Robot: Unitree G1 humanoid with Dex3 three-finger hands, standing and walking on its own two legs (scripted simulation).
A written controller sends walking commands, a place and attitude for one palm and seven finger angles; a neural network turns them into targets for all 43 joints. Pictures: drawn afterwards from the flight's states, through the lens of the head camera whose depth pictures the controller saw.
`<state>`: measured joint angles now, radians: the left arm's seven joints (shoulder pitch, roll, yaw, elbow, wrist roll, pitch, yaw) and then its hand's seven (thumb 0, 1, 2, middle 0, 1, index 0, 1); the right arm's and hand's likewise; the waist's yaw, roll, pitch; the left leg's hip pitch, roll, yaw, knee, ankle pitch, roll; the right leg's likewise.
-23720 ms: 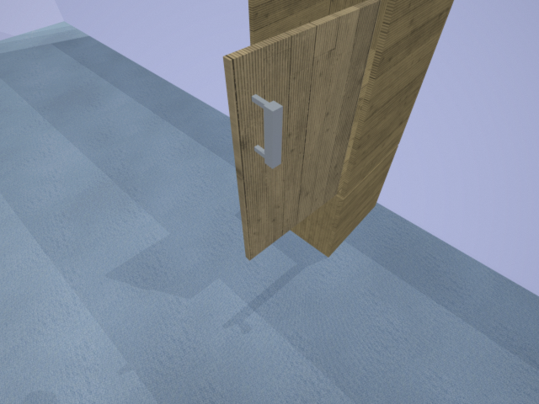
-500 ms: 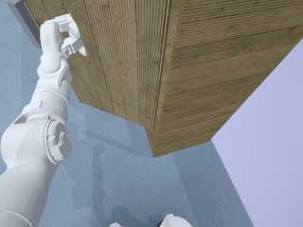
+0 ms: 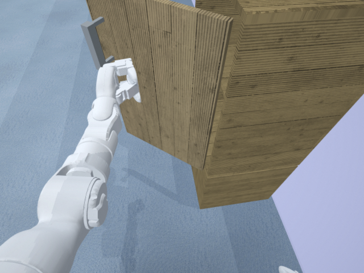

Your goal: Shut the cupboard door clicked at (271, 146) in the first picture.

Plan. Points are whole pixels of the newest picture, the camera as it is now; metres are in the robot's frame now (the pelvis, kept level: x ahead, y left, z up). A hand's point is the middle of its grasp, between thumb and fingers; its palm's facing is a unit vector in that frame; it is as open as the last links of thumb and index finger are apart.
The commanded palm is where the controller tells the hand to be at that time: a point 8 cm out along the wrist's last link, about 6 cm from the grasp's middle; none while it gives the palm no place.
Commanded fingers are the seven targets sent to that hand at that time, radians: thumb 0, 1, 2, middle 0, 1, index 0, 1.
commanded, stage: draw the hand back to the body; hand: left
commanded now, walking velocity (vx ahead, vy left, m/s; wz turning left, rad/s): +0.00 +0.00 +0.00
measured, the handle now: (100, 44) +0.68 +0.19 +0.13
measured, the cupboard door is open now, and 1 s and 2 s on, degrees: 51 51 51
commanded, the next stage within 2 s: step back with the hand held close in 1.60 s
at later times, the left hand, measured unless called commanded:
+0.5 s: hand (90, 116) +0.39 +0.16 +0.15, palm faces +0.00 -1.00 -0.01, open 3.1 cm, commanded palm +0.35 +0.21 +0.16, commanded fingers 0.00 0.90 0.90 -1.16 -1.35 -1.16 -1.35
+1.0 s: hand (5, 179) +0.26 +0.25 +0.17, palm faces +0.33 -0.90 -0.28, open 4.4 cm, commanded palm +0.21 +0.29 +0.19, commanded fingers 0.00 0.90 0.90 -0.47 -0.60 -0.47 -0.60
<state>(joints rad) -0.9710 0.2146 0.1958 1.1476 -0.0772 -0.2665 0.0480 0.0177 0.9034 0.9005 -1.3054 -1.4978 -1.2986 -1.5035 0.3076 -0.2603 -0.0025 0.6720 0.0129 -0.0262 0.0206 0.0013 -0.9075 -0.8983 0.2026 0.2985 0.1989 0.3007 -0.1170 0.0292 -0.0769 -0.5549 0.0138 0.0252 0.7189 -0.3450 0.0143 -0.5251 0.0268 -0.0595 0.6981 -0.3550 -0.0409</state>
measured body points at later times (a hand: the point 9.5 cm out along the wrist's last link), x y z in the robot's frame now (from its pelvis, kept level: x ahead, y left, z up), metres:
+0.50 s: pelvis +0.00 +0.01 +0.01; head +0.00 -0.01 +0.46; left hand +0.38 +0.21 +0.16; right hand +0.08 -0.26 -0.10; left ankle +0.00 +0.11 -0.72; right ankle -0.01 -0.09 -0.72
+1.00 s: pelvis +0.02 +0.02 +0.03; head +0.00 +0.00 +0.48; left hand +0.23 +0.29 +0.19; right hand +0.21 -0.18 -0.06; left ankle +0.00 +0.11 -0.72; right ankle -0.01 -0.09 -0.72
